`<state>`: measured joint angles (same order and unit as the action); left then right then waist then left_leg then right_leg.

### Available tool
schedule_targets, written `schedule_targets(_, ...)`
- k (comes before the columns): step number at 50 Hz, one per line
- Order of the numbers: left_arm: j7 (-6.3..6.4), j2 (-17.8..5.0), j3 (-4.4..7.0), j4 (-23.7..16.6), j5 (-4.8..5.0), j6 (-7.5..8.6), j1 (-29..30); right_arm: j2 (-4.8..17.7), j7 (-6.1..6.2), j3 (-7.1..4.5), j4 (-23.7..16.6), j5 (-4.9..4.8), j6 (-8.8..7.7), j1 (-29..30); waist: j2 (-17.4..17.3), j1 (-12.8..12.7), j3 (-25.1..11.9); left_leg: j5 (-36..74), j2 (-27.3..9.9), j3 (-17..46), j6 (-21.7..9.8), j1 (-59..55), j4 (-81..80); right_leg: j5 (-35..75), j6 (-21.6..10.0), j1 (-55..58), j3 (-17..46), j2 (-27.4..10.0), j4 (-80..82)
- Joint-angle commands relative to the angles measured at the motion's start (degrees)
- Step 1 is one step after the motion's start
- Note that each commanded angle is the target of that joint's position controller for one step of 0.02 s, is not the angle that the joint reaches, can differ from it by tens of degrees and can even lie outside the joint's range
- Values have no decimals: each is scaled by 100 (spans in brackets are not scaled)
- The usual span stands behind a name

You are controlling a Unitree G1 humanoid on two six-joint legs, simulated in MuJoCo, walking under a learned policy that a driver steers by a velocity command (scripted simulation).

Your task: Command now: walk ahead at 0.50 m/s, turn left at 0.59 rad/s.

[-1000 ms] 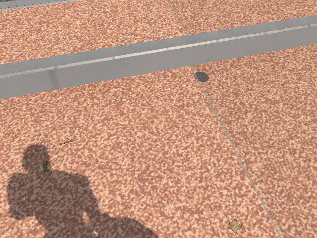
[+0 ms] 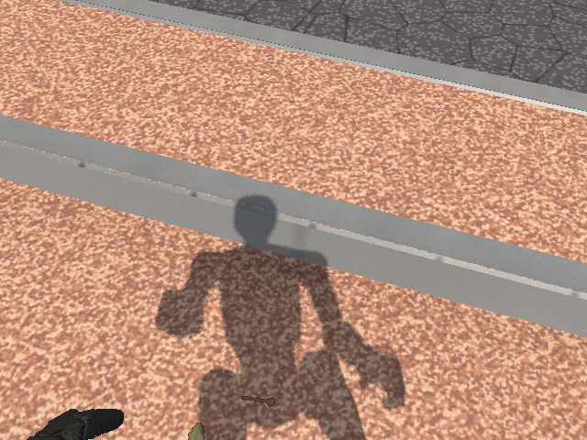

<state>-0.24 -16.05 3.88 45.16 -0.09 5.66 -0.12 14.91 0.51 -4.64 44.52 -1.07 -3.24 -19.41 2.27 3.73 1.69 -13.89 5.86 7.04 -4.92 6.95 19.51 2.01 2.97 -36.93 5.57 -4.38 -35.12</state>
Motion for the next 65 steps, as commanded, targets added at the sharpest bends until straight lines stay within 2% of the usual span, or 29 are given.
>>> schedule_targets(1,-64,-442,64,-552,62,129,634,955,48,-250,-247,-38,-38,-162,-789,42,-70,873,-1277,1057,-712,399,-356,308,-45,691,-191,339,534)
schedule_targets(5,-126,-727,163,-515,75,262,177,930,111,-250,-299,-15,50,-75,-1051,-262,-203,1157,-1441,1627,-571,-62,381,-532,-301,1305,-188,413,890)
schedule_targets(6,-109,-855,230,-346,-3,295,-385,788,115,-193,-331,15,63,30,-1039,-544,-437,1892,-1181,1387,-391,-118,965,-324,-470,1945,-347,427,1120)
schedule_targets(7,-98,-1097,283,-261,-187,327,-1064,513,110,-84,-415,97,52,17,-756,-801,-1161,1901,-854,1007,-139,248,2218,362,-812,3201,121,-219,826)
schedule_targets(8,-94,-1528,390,-110,-335,276,-1741,240,136,0,-444,22,12,-786,708,-622,-2038,259,-58,375,375,2004,4231,916,-1790,5240,2180,-1403,828)
schedule_targets(9,-174,-1243,340,78,-140,217,-1948,440,133,14,-309,2,-22,-1216,1566,-568,-2223,-2306,143,465,561,2833,5324,989,-2256,5535,3689,-1938,1387)
schedule_targets(10,-194,-820,206,-12,20,176,-1619,822,117,-67,-262,-22,-2,-875,869,-604,-1532,-2122,-132,648,606,3174,5812,851,-2088,4984,3125,-1766,1369)
schedule_targets(12,-200,-504,44,-150,0,53,-881,905,120,-84,-492,165,48,102,40,-478,-708,-1508,-624,41,676,3016,5329,1894,-1807,3549,1678,-1214,1410)
schedule_targets(14,-178,-412,-31,-80,-26,5,-747,661,127,-52,-615,225,73,304,146,-280,-580,-1213,-855,-116,699,2384,4278,2726,-1635,2828,1118,-787,1520)
schedule_targets(16,-126,-707,53,7,-40,-46,-805,351,156,47,-659,186,88,309,445,-217,-746,-1096,-735,-338,815,1925,3291,3368,-1683,2663,851,-624,1536)
schedule_targets(19,-20,-1175,227,-11,62,-210,-860,486,223,35,-669,117,156,498,477,-271,-1052,-415,-521,-391,870,1478,2534,2804,-1673,2616,908,-639,1589)
schedule_targets(23,68,-1102,245,-12,168,-420,-932,562,233,12,-815,100,296,1068,509,-411,-790,-172,-401,-258,856,1334,1980,632,-1496,2346,1277,-525,1687)
schedule_targets(27,174,-980,225,-124,202,-583,-768,611,159,-37,-798,70,149,959,576,-182,-551,544,-382,-273,672,598,304,-232,-1186,2226,1702,-244,1288)
schedule_targets(28,201,-806,172,-160,183,-605,-874,814,167,-97,-776,112,107,830,391,-196,-652,972,-820,-72,497,25,22,-702,-935,1931,1620,-50,952)
schedule_targets(29,187,-446,67,-233,73,-600,-1074,1170,228,-169,-834,222,129,684,-614,-302,-950,2026,-2042,868,33,-684,54,-2232,-614,1299,1033,401,-227)
schedule_targets(30,184,-469,72,-410,103,-555,-1203,1349,180,-218,-820,402,190,765,-1794,-454,-800,2849,-2922,2047,-886,-576,-149,-3932,-346,314,52,1047,-1228)
schedule_targets(31,168,-904,186,-322,62,-531,-1367,1089,163,-166,-883,360,172,842,-1470,-425,-824,2958,-3051,2067,-1206,-476,-146,-3995,-136,199,114,661,-2398)
schedule_targets(33,186,-1076,318,-110,140,-673,-1541,713,146,-56,-975,250,139,1328,-897,-591,-609,2754,-2355,924,-754,-265,11,-3343,100,134,83,487,-3087)
schedule_targets(40,31,-554,117,-701,122,-800,-821,1030,219,-171,-781,192,260,1243,-1154,-286,-646,2749,-2141,-252,-784,-141,-78,-2369,336,655,-494,220,-1740)
schedule_targets(44,-85,-715,154,-892,115,-834,-749,1254,147,-250,-694,96,274,1196,-1253,-241,-709,2583,-2349,-412,-723,-123,58,-2210,91,1307,-802,283,-775)
schedule_targets(47,-143,-762,225,-859,101,-875,-1075,1247,110,-263,-603,-69,245,1264,-1172,-493,-660,2011,-2251,-701,-292,141,651,-1339,-304,2176,-987,469,622)
schedule_targets(48,-94,-929,297,-808,84,-879,-1284,1064,81,-218,-454,-43,224,937,-784,-517,-709,1408,-2024,-1018,96,595,1199,-619,-515,2876,-731,463,1129)
schedule_targets(49,16,-1533,450,-864,76,-861,-1505,728,47,-115,-527,208,218,826,666,-430,-789,-488,-1435,-1587,688,1917,2745,1375,-978,3887,933,-748,1354)
schedule_targets(50,5,-1917,486,-1010,-113,-771,-1458,626,100,-52,-880,310,215,1278,1571,-589,-835,-2629,-634,-1101,975,3173,4070,2388,-2252,3871,2516,-1906,1391)
schedule_targets(51,-33,-1603,418,-1016,-166,-645,-1516,926,134,-129,-877,224,228,1547,808,-849,-1055,-2543,-742,-426,938,3199,4781,1954,-2405,3736,2265,-1726,1504)
schedule_targets(53,16,-1305,338,-1014,-14,-545,-995,997,203,-184,-726,134,275,1376,360,-503,-726,-1575,-887,-274,835,3222,4668,1007,-1760,3393,1441,-1051,1488)
schedule_targets(54,55,-1173,283,-1050,85,-569,-789,1063,245,-210,-700,179,306,1336,391,-426,-642,-1262,-900,-254,867,3175,4515,910,-1618,3251,1329,-934,1503)
schedule_targets(61,208,-1099,214,-1090,50,-655,-827,761,175,-105,-690,133,283,1226,536,-435,-792,-470,-679,-287,1029,2522,3280,289,-1573,3069,1269,-643,1513)
schedule_targets(65,148,-1126,184,-1048,-15,-672,-814,759,110,-71,-733,104,273,1298,656,-554,-617,-616,-686,-365,976,1831,2516,-276,-1616,2609,1442,-624,1509)
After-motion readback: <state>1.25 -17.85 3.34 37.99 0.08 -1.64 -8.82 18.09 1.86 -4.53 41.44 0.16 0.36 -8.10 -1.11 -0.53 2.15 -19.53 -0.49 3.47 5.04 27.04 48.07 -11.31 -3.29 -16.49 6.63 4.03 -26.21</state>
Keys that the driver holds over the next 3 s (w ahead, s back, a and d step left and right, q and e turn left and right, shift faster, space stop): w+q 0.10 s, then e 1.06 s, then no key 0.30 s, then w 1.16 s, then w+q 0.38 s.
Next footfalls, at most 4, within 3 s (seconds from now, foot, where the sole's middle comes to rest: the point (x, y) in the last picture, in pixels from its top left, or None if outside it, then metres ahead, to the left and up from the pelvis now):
0.14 right None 0.27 -0.14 -0.78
0.56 left None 0.31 0.08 -0.78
0.96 right None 0.26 -0.18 -0.78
1.44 left None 0.36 0.03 -0.78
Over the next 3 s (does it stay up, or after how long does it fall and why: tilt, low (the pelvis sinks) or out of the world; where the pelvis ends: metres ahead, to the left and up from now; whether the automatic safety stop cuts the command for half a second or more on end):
stays up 0.82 -0.52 0.08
